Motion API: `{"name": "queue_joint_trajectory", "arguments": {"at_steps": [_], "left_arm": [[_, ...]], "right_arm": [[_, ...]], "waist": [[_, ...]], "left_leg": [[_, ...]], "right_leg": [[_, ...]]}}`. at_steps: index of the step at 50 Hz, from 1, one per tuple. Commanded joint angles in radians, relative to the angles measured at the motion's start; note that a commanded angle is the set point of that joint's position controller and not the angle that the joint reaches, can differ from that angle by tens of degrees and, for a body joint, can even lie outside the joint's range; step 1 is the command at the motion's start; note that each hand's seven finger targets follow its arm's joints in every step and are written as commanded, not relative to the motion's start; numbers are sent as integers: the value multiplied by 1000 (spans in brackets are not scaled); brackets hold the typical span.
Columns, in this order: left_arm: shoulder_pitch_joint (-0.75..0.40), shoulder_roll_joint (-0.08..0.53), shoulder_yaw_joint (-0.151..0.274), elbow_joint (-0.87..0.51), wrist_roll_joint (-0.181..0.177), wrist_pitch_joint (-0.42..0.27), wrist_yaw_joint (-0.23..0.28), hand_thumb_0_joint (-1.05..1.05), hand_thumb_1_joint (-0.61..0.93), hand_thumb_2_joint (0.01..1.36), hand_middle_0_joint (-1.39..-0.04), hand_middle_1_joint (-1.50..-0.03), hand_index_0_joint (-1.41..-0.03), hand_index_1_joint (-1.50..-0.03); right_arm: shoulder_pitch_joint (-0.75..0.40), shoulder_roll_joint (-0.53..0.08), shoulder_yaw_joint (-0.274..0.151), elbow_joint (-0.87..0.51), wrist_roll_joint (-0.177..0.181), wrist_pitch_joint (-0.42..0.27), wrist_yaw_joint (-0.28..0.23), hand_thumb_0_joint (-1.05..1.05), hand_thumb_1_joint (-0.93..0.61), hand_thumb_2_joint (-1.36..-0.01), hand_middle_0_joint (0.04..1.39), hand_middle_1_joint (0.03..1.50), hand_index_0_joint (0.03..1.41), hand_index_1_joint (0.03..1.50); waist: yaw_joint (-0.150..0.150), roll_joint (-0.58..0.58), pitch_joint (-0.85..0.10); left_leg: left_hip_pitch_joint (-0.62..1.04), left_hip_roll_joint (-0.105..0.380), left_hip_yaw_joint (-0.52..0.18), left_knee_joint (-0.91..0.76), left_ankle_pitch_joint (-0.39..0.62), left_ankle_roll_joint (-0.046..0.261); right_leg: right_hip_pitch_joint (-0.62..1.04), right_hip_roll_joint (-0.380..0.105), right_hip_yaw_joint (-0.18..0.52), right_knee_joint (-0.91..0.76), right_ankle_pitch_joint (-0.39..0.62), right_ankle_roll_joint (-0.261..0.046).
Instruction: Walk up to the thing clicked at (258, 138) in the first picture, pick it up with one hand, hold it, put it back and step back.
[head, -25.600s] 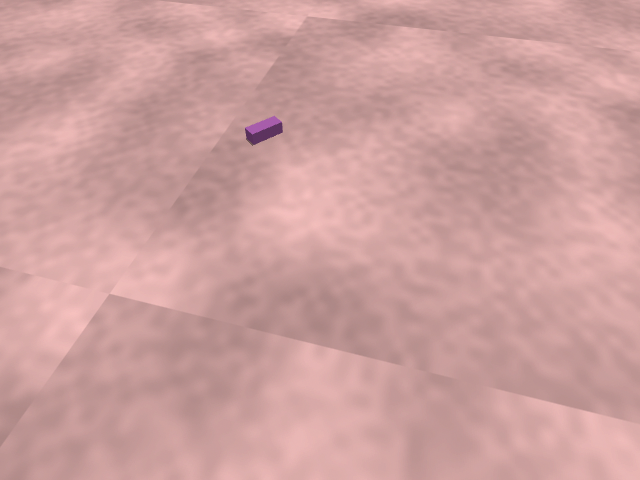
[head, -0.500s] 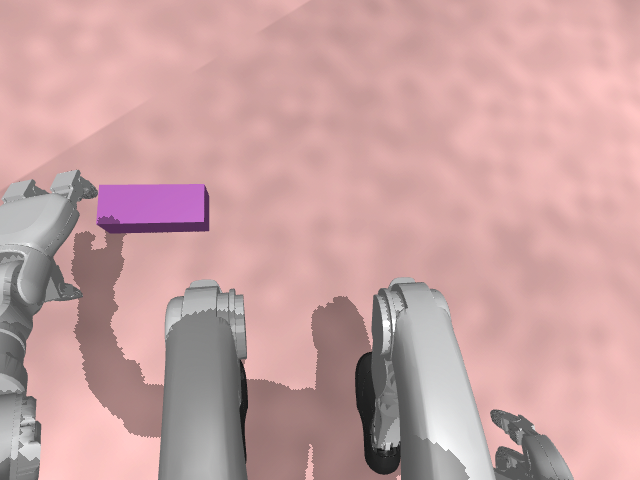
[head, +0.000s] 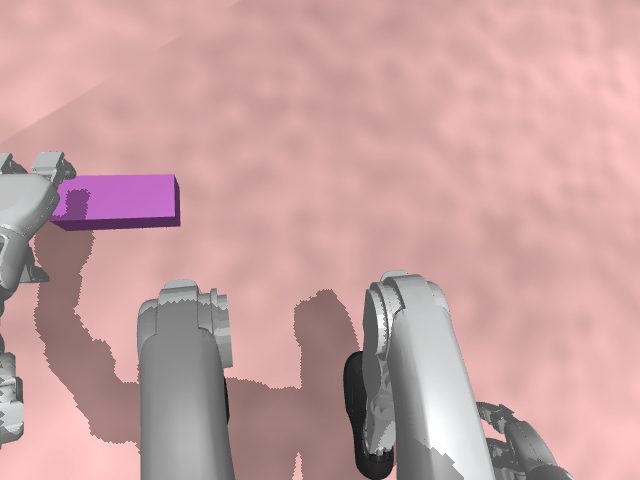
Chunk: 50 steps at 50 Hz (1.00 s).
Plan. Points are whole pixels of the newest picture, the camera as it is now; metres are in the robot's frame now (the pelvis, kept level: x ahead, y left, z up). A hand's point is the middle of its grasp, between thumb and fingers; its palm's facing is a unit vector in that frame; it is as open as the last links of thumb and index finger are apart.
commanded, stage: rise first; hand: left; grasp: from above
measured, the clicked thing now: (120, 202) +0.48 +0.30 -0.31
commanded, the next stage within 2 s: approach in 1.98 s
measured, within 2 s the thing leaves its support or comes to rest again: neither
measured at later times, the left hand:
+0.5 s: hand (51, 221) +0.41 +0.35 -0.18, palm faces -0.45 -0.08 -0.89, open 14.0 cm
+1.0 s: hand (58, 214) +0.42 +0.34 -0.19, palm faces -0.45 -0.09 -0.89, open 14.1 cm
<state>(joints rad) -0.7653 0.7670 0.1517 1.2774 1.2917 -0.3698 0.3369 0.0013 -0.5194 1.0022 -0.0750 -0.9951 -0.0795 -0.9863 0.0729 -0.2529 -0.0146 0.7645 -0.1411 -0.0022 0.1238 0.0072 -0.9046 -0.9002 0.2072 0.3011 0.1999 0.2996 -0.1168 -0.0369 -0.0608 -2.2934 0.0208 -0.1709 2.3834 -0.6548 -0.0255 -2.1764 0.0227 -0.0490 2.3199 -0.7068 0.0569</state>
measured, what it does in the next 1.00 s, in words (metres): stands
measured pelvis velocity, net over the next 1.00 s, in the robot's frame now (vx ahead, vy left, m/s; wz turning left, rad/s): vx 0.01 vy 0.00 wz -0.03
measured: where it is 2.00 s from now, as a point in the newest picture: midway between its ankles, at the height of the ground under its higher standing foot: (291, 442)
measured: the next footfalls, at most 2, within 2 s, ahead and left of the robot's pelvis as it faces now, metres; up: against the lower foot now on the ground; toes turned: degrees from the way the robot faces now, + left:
none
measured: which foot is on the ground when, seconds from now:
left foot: down 0.00-1.00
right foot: down 0.00-1.00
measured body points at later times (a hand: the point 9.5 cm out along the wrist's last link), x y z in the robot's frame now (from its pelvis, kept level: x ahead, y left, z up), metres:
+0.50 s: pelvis +0.01 +0.00 -0.01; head +0.24 +0.08 +0.36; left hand +0.43 +0.35 -0.13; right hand +0.10 -0.28 -0.13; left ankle +0.08 +0.13 -0.30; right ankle +0.10 -0.13 -0.30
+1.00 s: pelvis +0.01 +0.00 -0.02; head +0.24 +0.09 +0.35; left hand +0.44 +0.35 -0.14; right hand +0.10 -0.28 -0.13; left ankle +0.08 +0.13 -0.30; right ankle +0.10 -0.13 -0.30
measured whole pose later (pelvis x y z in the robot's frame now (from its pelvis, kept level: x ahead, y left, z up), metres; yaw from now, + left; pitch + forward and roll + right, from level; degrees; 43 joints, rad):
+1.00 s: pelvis +0.01 +0.00 -0.02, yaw -1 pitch +32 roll -9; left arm -0.87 0.83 0.17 1.43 1.33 -0.35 0.42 0.00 -0.54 1.02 -0.08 -1.03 -0.08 -1.03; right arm 0.07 -0.25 0.04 0.78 -0.19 -0.01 0.14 0.01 -0.91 -0.90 0.21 0.30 0.20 0.30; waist -0.18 -0.05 -0.03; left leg -2.35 0.02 -0.20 2.47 -0.68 -0.04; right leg -2.23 0.04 -0.06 2.39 -0.72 0.06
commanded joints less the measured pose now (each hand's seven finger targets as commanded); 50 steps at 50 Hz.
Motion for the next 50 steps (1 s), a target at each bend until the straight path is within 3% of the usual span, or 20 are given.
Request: {"name": "queue_joint_trajectory", "arguments": {"at_steps": [1, 3, 5, 9, 11, 13, 23, 24, 25, 27, 31, 34, 37, 40, 50], "left_arm": [[-254, 274, 42, -92, 4, -8, 59, 0, -535, 994, -54, -1016, -61, -1007], [-269, 303, 69, -99, 2, -9, 74, 0, -527, 989, -56, -1015, -65, -1004], [-272, 292, 54, -85, 8, -2, 79, 0, -541, 993, -57, -1023, -64, -1015], [-287, 305, 71, -92, -1, 3, 96, 0, -528, 984, -54, -1028, -66, -1014], [-282, 304, 67, -71, 7, 10, 97, 0, -536, 991, -53, -1027, -62, -1016], [-300, 307, 63, -54, 6, 12, 100, 0, -536, 993, -57, -1024, -64, -1015], [-281, 318, 68, -29, -2, 14, 95, 0, -523, 980, -61, -1040, -74, -1025], [-275, 321, 68, -23, -1, 15, 92, 0, -603, 1060, -64, -989, -35, -1019], [-303, 335, 78, -53, -5, 11, 97, 0, -557, 1015, -59, -1023, -58, -1023], [-295, 309, 62, -23, -2, 12, 98, 0, -559, 1016, -63, -1024, -61, -1025], [-323, 351, 79, -33, 1, 5, 104, 0, -552, 1013, -64, -1018, -63, -1018], [-326, 316, 47, -4, 9, 6, 106, 0, -560, 1020, -64, -1026, -61, -1029], [-351, 350, 74, -35, 7, 2, 115, 0, -569, 1032, -67, -1011, -59, -1019], [-332, 324, 57, 3, 10, 12, 116, 0, -561, 1022, -67, -1022, -62, -1026], [-382, 348, 51, 28, 12, 18, 117, 0, -557, 1016, -64, -1031, -63, -1031]], "right_arm": [[172, -244, -70, -14, -9, -2, -10, 0, -902, -901, 200, 300, 200, 300], [174, -249, -72, -11, -12, -1, -9, 0, -901, -900, 200, 300, 200, 300], [174, -242, -66, -13, -20, -3, -7, 0, -907, -903, 200, 300, 200, 300], [174, -246, -66, -8, -22, -4, -5, 0, -904, -901, 200, 300, 200, 300], [172, -248, -65, -8, -24, -4, -5, 0, -903, -901, 200, 300, 200, 300], [174, -248, -60, -9, -26, -5, -3, 0, -903, -901, 200, 300, 200, 300], [180, -245, -48, 4, -36, -5, -3, 0, -905, -902, 200, 300, 200, 300], [176, -243, -45, 2, -38, -5, -1, 0, -909, -903, 200, 300, 200, 300], [178, -250, -48, 5, -38, -5, -2, 0, -906, -902, 200, 300, 200, 300], [179, -247, -46, 4, -41, -5, 1, 0, -907, -903, 200, 300, 200, 300], [175, -255, -40, 3, -43, -2, -1, 0, -906, -902, 200, 300, 200, 300], [168, -252, -34, 5, -45, -4, 0, 0, -907, -903, 200, 300, 200, 300], [179, -259, -29, 7, -49, -5, 2, 0, -907, -903, 200, 300, 200, 300], [179, -256, -27, 5, -50, -7, 3, 0, -908, -903, 199, 300, 200, 300], [178, -265, -14, 1, -54, -13, 1, 0, -906, -902, 200, 300, 200, 300]], "waist": [[-9, 254, -650], [0, 275, -661], [-2, 293, -650], [-1, 300, -685], [-2, 309, -659], [-20, 283, -640], [-15, 270, -652], [-16, 269, -653], [-17, 285, -669], [-25, 298, -634], [-25, 293, -652], [-42, 293, -607], [-37, 308, -653], [-42, 301, -635], [-60, 311, -620]], "left_leg": [[568, -16, 121, -234, 145, 48], [580, -15, 119, -235, 149, 46], [573, -13, 124, -229, 152, 45], [575, -13, 122, -222, 163, 45], [579, -11, 116, -227, 151, 44], [540, -12, 117, -216, 136, 47], [518, -15, 125, -179, 167, 51], [516, -14, 124, -177, 174, 52], [528, -12, 123, -178, 174, 49], [520, -12, 120, -185, 158, 46], [498, -14, 123, -171, 145, 49], [494, -13, 117, -180, 119, 48], [513, -14, 115, -170, 158, 47], [512, -14, 117, -168, 158, 48], [492, -13, 110, -165, 128, 46]], "right_leg": [[205, 26, -108, -230, 184, -87], [198, 24, -110, -218, 182, -86], [199, 23, -109, -217, 190, -87], [203, 25, -110, -203, 199, -85], [175, 23, -115, -193, 187, -87], [183, 24, -113, -201, 185, -86], [223, 26, -102, -198, 221, -82], [231, 27, -103, -198, 228, -80], [221, 26, -105, -193, 229, -82], [198, 26, -112, -183, 211, -86], [213, 27, -107, -190, 206, -83], [180, 29, -115, -191, 181, -85], [205, 27, -116, -176, 215, -81], [193, 28, -115, -180, 215, -82], [178, 29, -123, -174, 195, -82]]}}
